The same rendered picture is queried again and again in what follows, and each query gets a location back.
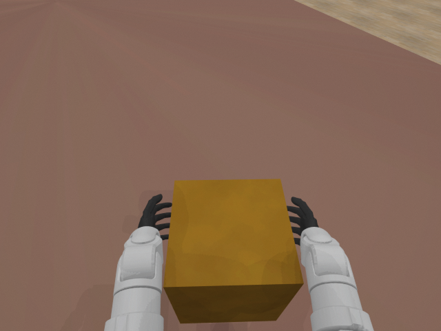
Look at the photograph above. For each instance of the carton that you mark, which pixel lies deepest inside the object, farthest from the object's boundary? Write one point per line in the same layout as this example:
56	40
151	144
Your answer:
231	255

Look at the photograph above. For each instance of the left robot hand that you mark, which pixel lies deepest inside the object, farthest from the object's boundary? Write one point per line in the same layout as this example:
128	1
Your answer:
149	218

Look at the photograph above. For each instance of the left robot forearm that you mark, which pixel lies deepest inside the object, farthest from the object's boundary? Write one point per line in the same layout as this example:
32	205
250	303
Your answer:
138	284

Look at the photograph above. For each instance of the right robot forearm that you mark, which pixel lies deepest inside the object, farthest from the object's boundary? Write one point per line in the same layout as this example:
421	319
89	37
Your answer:
332	287

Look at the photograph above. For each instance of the right robot hand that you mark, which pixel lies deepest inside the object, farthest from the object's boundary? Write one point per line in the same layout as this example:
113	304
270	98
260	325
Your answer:
306	219

